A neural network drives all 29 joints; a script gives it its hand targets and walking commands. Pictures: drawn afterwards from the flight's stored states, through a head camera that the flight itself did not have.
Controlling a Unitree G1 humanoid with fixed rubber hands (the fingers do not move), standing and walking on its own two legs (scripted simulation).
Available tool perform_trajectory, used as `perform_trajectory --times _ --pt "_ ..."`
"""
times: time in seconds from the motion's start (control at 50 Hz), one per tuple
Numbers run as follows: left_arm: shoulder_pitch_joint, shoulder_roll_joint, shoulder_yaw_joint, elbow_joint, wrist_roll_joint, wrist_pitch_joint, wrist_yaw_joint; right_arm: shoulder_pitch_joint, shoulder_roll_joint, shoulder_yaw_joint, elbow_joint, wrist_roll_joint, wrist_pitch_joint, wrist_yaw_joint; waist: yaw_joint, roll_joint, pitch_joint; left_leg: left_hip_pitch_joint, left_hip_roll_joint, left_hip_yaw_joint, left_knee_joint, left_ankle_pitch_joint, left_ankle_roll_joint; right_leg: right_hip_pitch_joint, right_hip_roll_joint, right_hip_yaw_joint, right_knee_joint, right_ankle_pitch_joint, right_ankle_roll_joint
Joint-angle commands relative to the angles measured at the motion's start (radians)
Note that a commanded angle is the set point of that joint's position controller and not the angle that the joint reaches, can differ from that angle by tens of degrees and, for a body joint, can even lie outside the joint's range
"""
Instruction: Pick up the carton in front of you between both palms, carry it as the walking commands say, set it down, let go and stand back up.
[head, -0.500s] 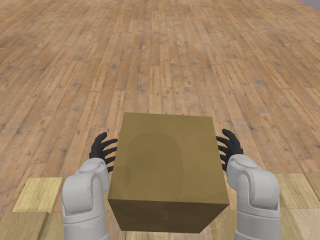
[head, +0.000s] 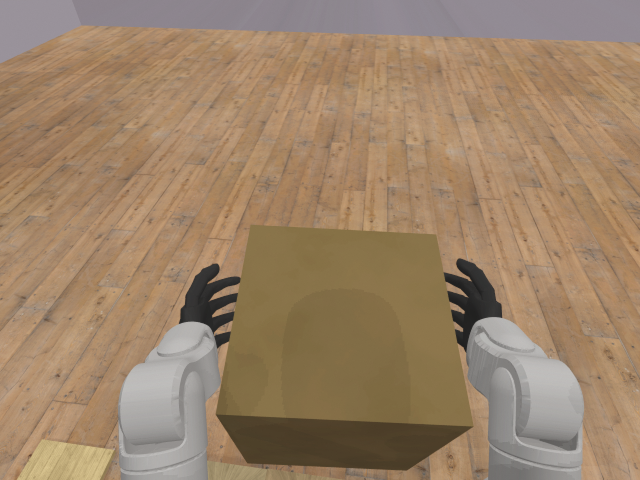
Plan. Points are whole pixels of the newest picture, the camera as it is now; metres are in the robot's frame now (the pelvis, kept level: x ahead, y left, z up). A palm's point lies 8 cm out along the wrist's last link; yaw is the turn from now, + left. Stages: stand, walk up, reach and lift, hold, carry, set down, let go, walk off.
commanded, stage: carry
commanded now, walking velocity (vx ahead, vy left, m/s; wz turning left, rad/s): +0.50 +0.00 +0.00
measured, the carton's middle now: (334, 357) +0.28 +0.01 +0.05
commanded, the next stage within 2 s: none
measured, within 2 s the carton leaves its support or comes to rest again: neither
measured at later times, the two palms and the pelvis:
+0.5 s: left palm (240, 136) +0.65 +0.18 +0.14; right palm (412, 139) +0.64 -0.12 +0.15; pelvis +0.28 +0.05 +0.00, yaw -1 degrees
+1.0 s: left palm (278, 112) +0.95 +0.15 +0.05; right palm (399, 113) +0.96 -0.15 +0.05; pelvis +0.61 +0.00 -0.05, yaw -2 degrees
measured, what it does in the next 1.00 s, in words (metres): walks ahead: left foot, then right foot 0.05 m lower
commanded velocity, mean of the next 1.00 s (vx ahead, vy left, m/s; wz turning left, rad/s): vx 0.50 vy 0.00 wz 0.00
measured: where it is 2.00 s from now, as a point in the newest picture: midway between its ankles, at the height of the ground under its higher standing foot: (337, 259)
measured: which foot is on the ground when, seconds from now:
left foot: up 0.00-0.12, down 0.14-0.68, up 0.70-1.00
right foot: down 0.00-0.16, up 0.18-0.64, down 0.66-1.00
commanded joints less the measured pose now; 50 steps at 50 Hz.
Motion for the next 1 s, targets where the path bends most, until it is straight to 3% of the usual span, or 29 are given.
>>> perform_trajectory --times 0.0,0.06,0.12,0.14,0.16,0.18,0.2,0.24,0.28,0.36,0.44,0.5,0.54,0.58,0.6,0.62,0.64,0.66,0.68,0.7,0.72,0.74,0.76,0.8,0.84,0.9,0.98 --pt "-0.584 -0.609 -0.632 0.031 -0.315 -0.015 -0.119 -0.512 0.597 0.592 0.105 0.244 -0.009 0.093 -0.017 -0.143 -0.138 0.051 0.003 0.036 -0.186 0.065 0.000 0.060 -0.242 0.200 -0.225 -0.086 -0.130" --pt "-0.681 -0.564 -0.543 0.170 -0.268 -0.024 -0.081 -0.638 0.542 0.519 0.230 0.223 -0.017 0.063 -0.009 -0.156 -0.090 0.116 -0.037 0.100 -0.315 0.083 -0.006 0.054 -0.243 0.193 -0.236 -0.150 -0.091" --pt "-0.810 -0.580 -0.486 0.265 -0.249 -0.045 -0.053 -0.747 0.547 0.452 0.345 0.218 -0.038 0.045 -0.058 -0.124 -0.109 0.338 -0.090 0.180 -0.382 0.036 0.005 -0.005 -0.163 0.090 -0.002 -0.199 -0.026" --pt "-0.851 -0.587 -0.467 0.297 -0.242 -0.051 -0.043 -0.772 0.547 0.431 0.388 0.220 -0.047 0.037 -0.088 -0.015 -0.140 0.474 -0.027 0.059 -0.437 -0.043 0.027 -0.082 -0.112 0.021 0.215 -0.109 0.011" --pt "-0.893 -0.598 -0.452 0.304 -0.249 -0.052 -0.035 -0.817 0.531 0.415 0.402 0.226 -0.058 0.028 -0.094 0.273 -0.202 0.610 0.193 -0.421 -0.620 -0.203 0.115 -0.290 0.015 0.015 0.531 -0.199 0.059" --pt "-0.944 -0.611 -0.450 0.308 -0.262 -0.056 -0.027 -0.857 0.547 0.407 0.392 0.231 -0.061 0.023 -0.108 0.332 -0.239 0.726 0.299 -0.628 -0.671 -0.170 0.191 -0.443 0.038 0.135 0.703 -0.308 0.050" --pt "-1.006 -0.649 -0.454 0.310 -0.278 -0.063 -0.020 -0.920 0.577 0.425 0.370 0.256 -0.067 0.023 -0.109 0.240 -0.256 0.741 0.286 -0.578 -0.616 -0.063 0.207 -0.495 -0.002 0.198 0.802 -0.275 0.024" --pt "-1.080 -0.723 -0.446 0.304 -0.293 -0.075 -0.017 -1.062 0.669 0.461 0.308 0.312 -0.083 0.032 -0.105 0.080 -0.288 0.710 0.241 -0.420 -0.556 0.098 0.185 -0.500 -0.052 0.223 0.801 -0.152 0.001" --pt "-1.130 -0.765 -0.450 0.290 -0.297 -0.084 -0.019 -1.165 0.738 0.497 0.264 0.360 -0.095 0.041 -0.092 0.089 -0.327 0.698 0.208 -0.295 -0.542 0.232 0.163 -0.462 -0.069 0.225 0.736 -0.102 0.002" --pt "-1.111 -0.733 -0.452 0.240 -0.283 -0.076 -0.015 -1.148 0.737 0.518 0.220 0.397 -0.079 0.043 -0.110 0.095 -0.371 0.799 0.185 -0.198 -0.524 0.413 0.193 -0.491 -0.043 0.190 0.539 -0.068 0.015" --pt "-1.037 -0.691 -0.443 0.189 -0.259 -0.035 -0.023 -1.073 0.726 0.522 0.195 0.387 -0.033 0.052 -0.126 0.106 -0.357 0.841 0.136 -0.094 -0.470 0.615 0.177 -0.453 -0.018 0.145 0.339 0.101 0.018" --pt "-1.005 -0.683 -0.445 0.173 -0.246 -0.005 -0.042 -1.040 0.725 0.531 0.199 0.374 -0.007 0.062 -0.156 0.087 -0.292 0.908 0.094 -0.061 -0.421 0.636 0.152 -0.479 -0.003 0.127 0.145 0.277 0.016" --pt "-1.001 -0.682 -0.452 0.166 -0.244 0.013 -0.058 -1.032 0.734 0.546 0.205 0.374 0.003 0.068 -0.161 0.067 -0.236 0.861 0.083 -0.044 -0.397 0.546 0.134 -0.400 0.001 0.119 0.009 0.380 0.012" --pt "-1.003 -0.666 -0.450 0.162 -0.245 0.027 -0.070 -1.054 0.743 0.565 0.203 0.375 0.012 0.072 -0.122 0.094 -0.230 0.783 0.082 -0.017 -0.325 0.580 0.103 -0.228 -0.004 0.104 -0.036 0.412 -0.022" --pt "-0.997 -0.649 -0.441 0.167 -0.244 0.031 -0.072 -1.068 0.745 0.573 0.206 0.380 0.018 0.072 -0.069 0.089 -0.256 0.725 0.069 0.018 -0.226 0.627 0.076 -0.082 0.007 0.068 -0.056 0.422 -0.038" --pt "-0.986 -0.633 -0.432 0.177 -0.242 0.034 -0.073 -1.070 0.742 0.577 0.216 0.379 0.024 0.071 -0.021 0.017 -0.307 0.604 0.030 0.069 -0.042 0.560 0.045 0.139 0.026 0.045 -0.057 0.379 -0.032" --pt "-0.984 -0.618 -0.421 0.178 -0.241 0.038 -0.075 -1.088 0.725 0.575 0.218 0.378 0.029 0.066 0.007 -0.085 -0.332 0.361 -0.011 0.069 0.164 0.238 0.020 0.361 -0.065 0.150 0.065 0.458 0.000" --pt "-1.005 -0.570 -0.414 0.203 -0.242 0.045 -0.070 -1.082 0.732 0.568 0.248 0.380 0.044 0.062 -0.040 -0.291 -0.375 0.074 -0.095 0.034 0.321 -0.313 0.000 0.571 -0.277 0.461 0.173 0.689 -0.067" --pt "-1.010 -0.582 -0.418 0.206 -0.263 0.049 -0.066 -1.084 0.731 0.556 0.239 0.377 0.054 0.055 0.020 -0.367 -0.439 -0.134 -0.153 -0.021 0.489 -0.342 -0.011 0.696 -0.346 0.703 0.061 0.386 -0.208" --pt "-1.010 -0.635 -0.429 0.186 -0.286 0.048 -0.072 -1.115 0.747 0.554 0.208 0.371 0.057 0.050 0.027 -0.311 -0.406 -0.212 -0.120 -0.039 0.502 -0.310 0.002 0.652 -0.340 0.752 -0.028 0.224 -0.212" --pt "-1.057 -0.690 -0.449 0.160 -0.308 0.043 -0.081 -1.138 0.774 0.547 0.209 0.358 0.053 0.048 0.020 -0.172 -0.342 -0.210 -0.094 -0.046 0.455 -0.243 0.000 0.569 -0.307 0.671 -0.041 0.254 -0.180" --pt "-1.103 -0.740 -0.478 0.130 -0.338 0.034 -0.091 -1.133 0.803 0.539 0.208 0.347 0.044 0.047 0.018 -0.123 -0.326 -0.182 -0.074 -0.048 0.414 -0.201 0.001 0.497 -0.296 0.611 -0.029 0.392 -0.168" --pt "-1.127 -0.785 -0.501 0.126 -0.356 0.023 -0.101 -1.105 0.829 0.536 0.230 0.327 0.034 0.048 0.005 -0.099 -0.338 -0.142 -0.055 -0.054 0.366 -0.156 -0.003 0.451 -0.280 0.555 -0.033 0.437 -0.158" --pt "-1.127 -0.850 -0.533 0.144 -0.370 -0.007 -0.119 -1.045 0.864 0.542 0.275 0.290 0.006 0.055 -0.012 -0.111 -0.357 -0.131 -0.046 -0.042 0.300 -0.083 -0.010 0.430 -0.239 0.458 -0.031 0.482 -0.135" --pt "-1.098 -0.881 -0.558 0.166 -0.371 -0.034 -0.132 -1.010 0.884 0.557 0.290 0.268 -0.024 0.060 -0.003 -0.131 -0.349 -0.184 -0.053 -0.015 0.214 -0.057 -0.016 0.464 -0.215 0.396 -0.019 0.589 -0.139" --pt "-1.042 -0.889 -0.586 0.188 -0.364 -0.069 -0.144 -0.951 0.891 0.578 0.304 0.243 -0.065 0.065 0.018 -0.115 -0.317 -0.205 -0.075 0.031 0.039 0.011 -0.018 0.480 -0.181 0.344 -0.018 0.690 -0.140" --pt "-0.970 -0.881 -0.611 0.213 -0.358 -0.106 -0.153 -0.887 0.874 0.597 0.300 0.228 -0.103 0.075 0.037 -0.130 -0.261 -0.102 -0.134 0.111 -0.266 0.226 0.010 0.482 -0.123 0.254 -0.003 0.835 -0.106"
